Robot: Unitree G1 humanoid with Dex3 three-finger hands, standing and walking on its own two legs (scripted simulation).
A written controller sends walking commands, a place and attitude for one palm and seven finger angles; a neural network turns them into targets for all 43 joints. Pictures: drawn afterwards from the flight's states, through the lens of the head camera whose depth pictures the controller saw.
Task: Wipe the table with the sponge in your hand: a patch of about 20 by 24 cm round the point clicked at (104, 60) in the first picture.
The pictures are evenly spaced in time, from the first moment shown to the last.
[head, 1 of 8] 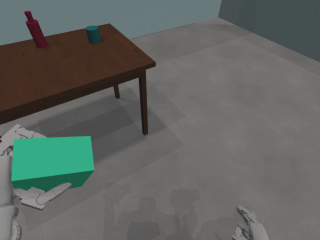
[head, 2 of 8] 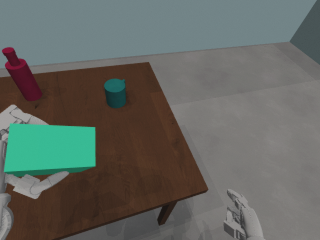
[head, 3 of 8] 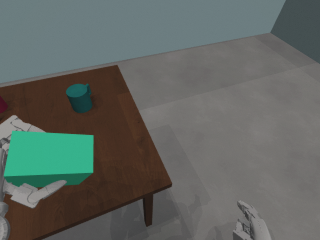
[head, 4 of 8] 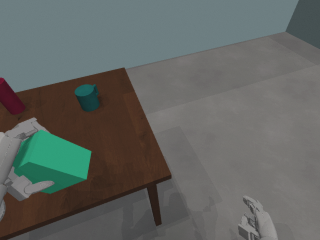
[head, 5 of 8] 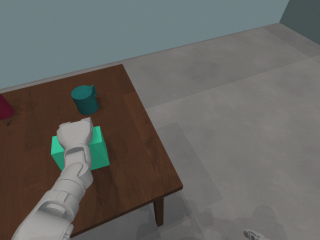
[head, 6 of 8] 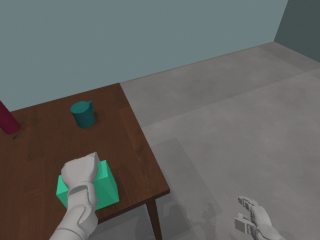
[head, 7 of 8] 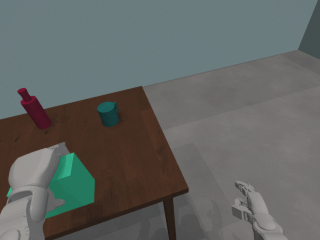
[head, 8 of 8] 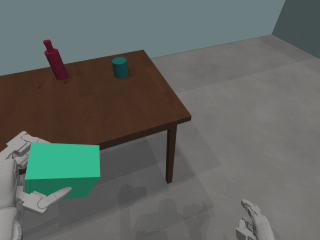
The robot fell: no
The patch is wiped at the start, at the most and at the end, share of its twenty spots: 0.00 1.00 1.00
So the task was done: yes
